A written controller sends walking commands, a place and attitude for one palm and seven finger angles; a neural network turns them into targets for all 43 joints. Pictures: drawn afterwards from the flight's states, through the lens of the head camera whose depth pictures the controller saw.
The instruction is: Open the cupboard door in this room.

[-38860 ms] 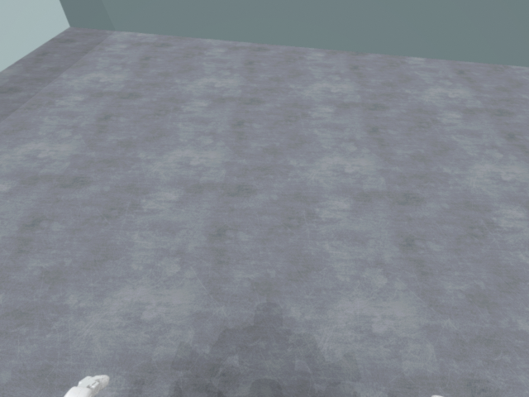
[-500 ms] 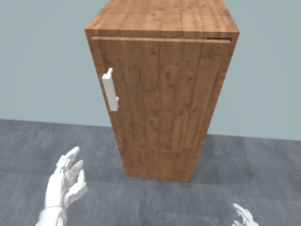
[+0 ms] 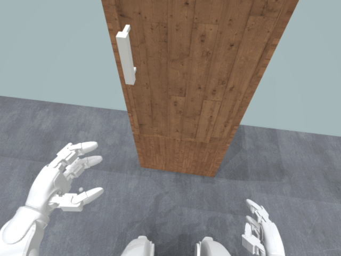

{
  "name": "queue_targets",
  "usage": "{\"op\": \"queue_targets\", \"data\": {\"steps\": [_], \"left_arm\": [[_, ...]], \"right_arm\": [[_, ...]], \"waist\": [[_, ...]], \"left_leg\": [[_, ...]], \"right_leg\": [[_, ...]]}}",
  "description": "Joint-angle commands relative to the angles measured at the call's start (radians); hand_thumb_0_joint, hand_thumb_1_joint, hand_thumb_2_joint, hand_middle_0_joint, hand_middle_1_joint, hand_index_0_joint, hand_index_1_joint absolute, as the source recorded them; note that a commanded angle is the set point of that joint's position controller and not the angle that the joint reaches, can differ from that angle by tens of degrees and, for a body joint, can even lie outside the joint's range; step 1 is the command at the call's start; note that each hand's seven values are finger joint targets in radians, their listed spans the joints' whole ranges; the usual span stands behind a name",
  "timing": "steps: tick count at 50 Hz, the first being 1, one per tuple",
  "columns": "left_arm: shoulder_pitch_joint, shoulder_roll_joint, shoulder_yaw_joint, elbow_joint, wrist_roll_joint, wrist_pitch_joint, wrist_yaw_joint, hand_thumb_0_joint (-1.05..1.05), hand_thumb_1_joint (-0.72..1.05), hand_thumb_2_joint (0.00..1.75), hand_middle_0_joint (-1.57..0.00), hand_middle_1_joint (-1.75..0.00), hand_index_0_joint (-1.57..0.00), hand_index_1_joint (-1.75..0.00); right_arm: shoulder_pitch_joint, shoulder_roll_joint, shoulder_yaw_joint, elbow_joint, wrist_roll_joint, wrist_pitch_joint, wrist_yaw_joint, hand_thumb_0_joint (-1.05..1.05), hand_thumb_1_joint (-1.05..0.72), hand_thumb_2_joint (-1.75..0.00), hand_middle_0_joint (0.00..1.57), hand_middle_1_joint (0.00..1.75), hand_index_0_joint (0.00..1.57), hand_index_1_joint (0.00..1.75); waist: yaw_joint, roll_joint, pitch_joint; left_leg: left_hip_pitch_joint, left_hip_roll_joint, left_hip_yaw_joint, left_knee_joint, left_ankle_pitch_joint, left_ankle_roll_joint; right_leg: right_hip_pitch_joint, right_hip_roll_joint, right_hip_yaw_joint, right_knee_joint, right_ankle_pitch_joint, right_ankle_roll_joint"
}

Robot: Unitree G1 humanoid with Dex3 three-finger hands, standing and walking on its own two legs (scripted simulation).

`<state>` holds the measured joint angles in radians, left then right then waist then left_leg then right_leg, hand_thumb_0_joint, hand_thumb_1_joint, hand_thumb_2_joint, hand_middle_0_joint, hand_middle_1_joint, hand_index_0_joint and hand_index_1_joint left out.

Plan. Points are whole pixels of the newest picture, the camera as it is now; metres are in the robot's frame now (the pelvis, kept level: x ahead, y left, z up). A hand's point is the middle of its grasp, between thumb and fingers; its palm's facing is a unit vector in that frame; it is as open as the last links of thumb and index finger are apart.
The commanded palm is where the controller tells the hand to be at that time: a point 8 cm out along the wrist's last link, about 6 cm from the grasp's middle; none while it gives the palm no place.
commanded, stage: raise the hand with hooked fingers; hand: left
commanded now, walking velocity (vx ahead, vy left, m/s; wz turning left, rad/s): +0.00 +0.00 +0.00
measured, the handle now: (128, 55) +0.59 +0.15 +0.13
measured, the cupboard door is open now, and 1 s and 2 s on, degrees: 0 0 0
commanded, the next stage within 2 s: move the hooked fingers beside the handle in 1.38 s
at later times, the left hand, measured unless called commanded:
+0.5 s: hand (35, 158) +0.27 +0.27 +0.12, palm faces -0.03 -1.00 -0.06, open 13.3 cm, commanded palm +0.25 +0.32 +0.12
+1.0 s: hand (27, 125) +0.33 +0.30 +0.15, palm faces -0.06 -1.00 -0.02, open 14.0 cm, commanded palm +0.29 +0.34 +0.15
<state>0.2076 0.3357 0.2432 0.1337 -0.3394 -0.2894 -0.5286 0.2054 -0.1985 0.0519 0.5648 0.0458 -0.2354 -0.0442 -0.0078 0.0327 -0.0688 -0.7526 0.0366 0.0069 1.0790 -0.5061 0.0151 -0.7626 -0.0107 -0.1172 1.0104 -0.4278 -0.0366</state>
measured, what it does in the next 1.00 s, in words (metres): stands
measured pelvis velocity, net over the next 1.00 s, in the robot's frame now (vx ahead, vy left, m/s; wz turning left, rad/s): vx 0.03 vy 0.02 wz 0.00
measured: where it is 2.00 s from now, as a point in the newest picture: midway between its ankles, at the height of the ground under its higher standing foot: outside the picture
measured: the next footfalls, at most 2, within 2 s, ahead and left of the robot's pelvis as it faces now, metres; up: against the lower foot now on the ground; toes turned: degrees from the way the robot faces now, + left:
none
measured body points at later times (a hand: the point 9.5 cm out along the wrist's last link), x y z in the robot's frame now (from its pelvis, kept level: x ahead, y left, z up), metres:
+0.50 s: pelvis +0.01 +0.03 +0.03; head +0.04 +0.05 +0.48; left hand +0.27 +0.33 +0.12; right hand +0.19 -0.21 -0.02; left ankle +0.02 +0.11 -0.67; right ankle +0.05 -0.10 -0.67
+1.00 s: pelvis +0.03 +0.02 +0.05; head +0.06 +0.02 +0.50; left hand +0.32 +0.35 +0.15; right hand +0.19 -0.23 -0.03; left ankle +0.02 +0.11 -0.67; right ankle +0.05 -0.10 -0.67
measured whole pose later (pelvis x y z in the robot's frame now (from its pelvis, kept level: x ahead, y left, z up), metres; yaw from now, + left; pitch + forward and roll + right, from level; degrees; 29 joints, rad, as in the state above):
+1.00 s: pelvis +0.03 +0.02 +0.05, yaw +0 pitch +6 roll -2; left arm -0.12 0.49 0.44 0.43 -0.37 -0.10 -0.60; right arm 0.29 -0.29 0.06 0.57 0.06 -0.21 -0.08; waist 0.00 0.03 -0.05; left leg -0.45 0.01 0.04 0.76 -0.41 0.04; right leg -0.47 -0.02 -0.09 0.69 -0.32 0.00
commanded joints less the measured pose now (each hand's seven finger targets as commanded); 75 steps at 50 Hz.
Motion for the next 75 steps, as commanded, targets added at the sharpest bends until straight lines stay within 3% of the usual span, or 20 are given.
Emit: {"op": "queue_targets", "data": {"steps": [1,2,7,10,17,18,21,27,31,34,38,42,46,50,57,61,65,67,72,75], "left_arm": [[0.105,0.165,0.235,-0.258,-0.097,0.002,0.096,0.00,0.04,0.53,-0.26,-0.86,-0.26,-0.86],[0.102,0.160,0.243,-0.248,-0.104,-0.008,0.119,0.00,0.01,0.52,-0.26,-0.87,-0.26,-0.87],[-0.021,0.103,0.103,-0.244,-0.021,-0.089,0.151,0.00,-0.10,0.47,-0.27,-0.94,-0.27,-0.94],[-0.092,0.143,0.078,-0.199,0.006,-0.083,0.104,0.00,-0.17,0.44,-0.28,-0.99,-0.28,-0.99],[-0.225,0.301,0.236,-0.238,-0.044,-0.072,0.082,0.00,-0.34,0.37,-0.29,-1.10,-0.29,-1.10],[-0.215,0.282,0.229,-0.242,-0.046,-0.068,0.086,0.00,-0.36,0.36,-0.29,-1.11,-0.29,-1.11],[-0.191,0.245,0.207,-0.186,-0.043,-0.034,0.095,0.00,-0.43,0.33,-0.29,-1.15,-0.29,-1.15],[-0.278,0.240,0.164,-0.059,-0.021,0.094,0.033,0.00,-0.50,0.30,-0.30,-1.20,-0.30,-1.20],[-0.385,0.315,0.228,-0.094,-0.026,0.092,0.023,0.00,-0.50,0.30,-0.30,-1.20,-0.30,-1.20],[-0.460,0.363,0.269,-0.129,-0.036,0.055,0.018,0.00,-0.50,0.30,-0.30,-1.20,-0.30,-1.20],[-0.490,0.374,0.276,-0.067,-0.041,0.052,-0.003,0.00,-0.50,0.30,-0.30,-1.20,-0.30,-1.20],[-0.515,0.388,0.276,0.076,-0.042,0.111,-0.049,0.00,-0.50,0.30,-0.30,-1.20,-0.30,-1.20],[-0.508,0.382,0.272,0.137,-0.049,0.142,-0.079,0.00,-0.50,0.30,-0.30,-1.20,-0.30,-1.20],[-0.488,0.388,0.282,0.086,-0.057,0.107,-0.079,0.00,-0.50,0.30,-0.30,-1.20,-0.30,-1.20],[-0.527,0.446,0.343,0.024,-0.054,0.042,-0.030,0.00,-0.50,0.30,-0.30,-1.20,-0.30,-1.20],[-0.525,0.400,0.301,0.050,-0.047,0.047,-0.033,0.00,-0.50,0.30,-0.30,-1.20,-0.30,-1.20],[-0.524,0.387,0.283,0.087,-0.049,0.063,-0.054,0.00,-0.50,0.30,-0.30,-1.20,-0.30,-1.20],[-0.518,0.399,0.296,0.116,-0.059,0.069,-0.061,0.00,-0.50,0.30,-0.30,-1.20,-0.30,-1.20],[-0.543,0.401,0.295,0.156,-0.062,0.066,-0.072,0.00,-0.50,0.30,-0.30,-1.20,-0.30,-1.20],[-0.624,0.368,0.248,0.109,-0.054,0.047,-0.066,0.00,-0.50,0.30,-0.30,-1.20,-0.30,-1.20]], "right_arm": [[-0.062,-0.160,-0.085,-0.219,0.006,-0.050,-0.022,0.00,-0.90,-0.90,0.20,0.30,0.20,0.30],[-0.067,-0.157,-0.081,-0.215,-0.001,-0.052,-0.020,0.00,-0.90,-0.90,0.20,0.30,0.20,0.30],[-0.006,-0.197,-0.083,-0.185,-0.004,-0.077,-0.010,0.00,-0.90,-0.90,0.20,0.30,0.20,0.30],[0.029,-0.220,-0.084,-0.169,0.005,-0.093,-0.020,0.00,-0.90,-0.90,0.20,0.30,0.20,0.30],[0.018,-0.227,-0.073,-0.154,0.007,-0.108,-0.050,0.00,-0.90,-0.90,0.20,0.30,0.20,0.30],[0.015,-0.219,-0.069,-0.157,0.006,-0.107,-0.049,0.00,-0.90,-0.90,0.20,0.30,0.20,0.30],[0.015,-0.218,-0.066,-0.152,0.007,-0.101,-0.043,0.00,-0.90,-0.90,0.20,0.30,0.20,0.30],[0.025,-0.233,-0.062,-0.163,0.014,-0.072,-0.042,0.00,-0.90,-0.90,0.20,0.30,0.20,0.30],[0.021,-0.231,-0.059,-0.170,0.010,-0.064,-0.050,0.00,-0.90,-0.90,0.20,0.30,0.20,0.30],[0.026,-0.226,-0.054,-0.161,0.004,-0.061,-0.053,0.00,-0.90,-0.90,0.20,0.30,0.20,0.30],[0.032,-0.227,-0.051,-0.139,0.004,-0.055,-0.056,0.00,-0.90,-0.90,0.20,0.30,0.20,0.30],[0.029,-0.238,-0.050,-0.129,0.012,-0.037,-0.062,0.00,-0.90,-0.90,0.20,0.30,0.20,0.30],[0.031,-0.240,-0.055,-0.145,0.015,-0.025,-0.057,0.00,-0.90,-0.90,0.20,0.30,0.20,0.30],[0.034,-0.240,-0.063,-0.160,0.010,-0.024,-0.042,0.00,-0.90,-0.90,0.20,0.30,0.20,0.30],[0.039,-0.235,-0.063,-0.150,0.002,-0.021,-0.040,0.00,-0.90,-0.90,0.20,0.30,0.20,0.30],[0.033,-0.229,-0.063,-0.147,0.009,-0.020,-0.049,0.00,-0.90,-0.90,0.20,0.30,0.20,0.30],[0.031,-0.232,-0.062,-0.146,0.014,-0.018,-0.056,0.00,-0.90,-0.90,0.20,0.30,0.20,0.30],[0.030,-0.236,-0.061,-0.145,0.013,-0.019,-0.057,0.00,-0.90,-0.90,0.20,0.30,0.20,0.30],[0.023,-0.238,-0.058,-0.146,0.014,-0.016,-0.059,0.00,-0.90,-0.90,0.20,0.30,0.20,0.30],[0.012,-0.227,-0.054,-0.147,0.017,-0.019,-0.062,0.00,-0.90,-0.90,0.20,0.30,0.20,0.30]], "waist": [[0.075,-0.048,-0.293],[0.077,-0.070,-0.250],[-0.011,0.005,-0.118],[-0.035,0.015,-0.135],[0.019,0.077,-0.217],[0.023,0.103,-0.223],[0.022,0.129,-0.177],[0.002,0.068,-0.097],[0.007,0.030,-0.187],[0.011,0.078,-0.245],[0.007,0.102,-0.238],[0.010,0.070,-0.175],[0.013,0.021,-0.189],[0.023,0.029,-0.243],[0.024,0.074,-0.228],[0.010,0.103,-0.205],[0.005,0.066,-0.195],[0.005,0.001,-0.172],[0.006,-0.017,-0.163],[-0.008,0.052,-0.184]], "left_leg": [[0.094,-0.039,-0.038,-0.260,0.278,0.002],[0.083,-0.037,-0.042,-0.268,0.271,0.000],[0.121,-0.029,-0.052,-0.305,0.159,0.004],[0.135,-0.029,-0.060,-0.320,0.074,0.008],[0.256,-0.024,-0.087,-0.373,0.186,-0.002],[0.279,-0.023,-0.088,-0.383,0.227,-0.008],[0.304,-0.016,-0.086,-0.394,0.303,-0.017],[0.304,-0.018,-0.078,-0.417,0.331,-0.014],[0.359,-0.017,-0.085,-0.425,0.371,-0.013],[0.422,-0.020,-0.082,-0.422,0.453,-0.022],[0.446,-0.020,-0.073,-0.422,0.509,-0.023],[0.400,-0.028,-0.061,-0.439,0.458,-0.011],[0.385,-0.034,-0.053,-0.445,0.457,-0.003],[0.406,-0.036,-0.041,-0.435,0.495,0.001],[0.405,-0.037,-0.031,-0.443,0.462,0.003],[0.396,-0.039,-0.021,-0.452,0.392,0.008],[0.386,-0.040,-0.022,-0.454,0.369,0.011],[0.369,-0.040,-0.023,-0.447,0.364,0.014],[0.339,-0.043,-0.018,-0.441,0.313,0.013],[0.360,-0.044,-0.017,-0.444,0.300,0.014]], "right_leg": [[0.329,0.008,0.086,-0.216,0.114,0.022],[0.316,0.019,0.083,-0.221,0.099,0.015],[0.163,0.028,0.052,-0.228,0.012,0.013],[0.154,0.019,0.065,-0.254,-0.046,0.018],[0.269,0.031,0.049,-0.258,0.062,-0.001],[0.279,0.030,0.043,-0.257,0.096,-0.002],[0.279,0.030,0.031,-0.267,0.161,0.001],[0.293,0.038,0.028,-0.307,0.214,0.003],[0.331,0.038,0.030,-0.320,0.240,0.004],[0.364,0.043,0.038,-0.322,0.292,-0.001],[0.376,0.042,0.044,-0.341,0.337,-0.001],[0.391,0.037,0.045,-0.368,0.331,-0.002],[0.405,0.030,0.048,-0.379,0.347,0.003],[0.427,0.031,0.061,-0.374,0.387,0.003],[0.441,0.032,0.071,-0.379,0.368,-0.003],[0.421,0.025,0.080,-0.399,0.317,0.005],[0.425,0.024,0.083,-0.408,0.304,0.008],[0.430,0.025,0.092,-0.414,0.305,0.008],[0.415,0.020,0.106,-0.419,0.242,0.011],[0.405,0.018,0.107,-0.417,0.228,0.012]]}}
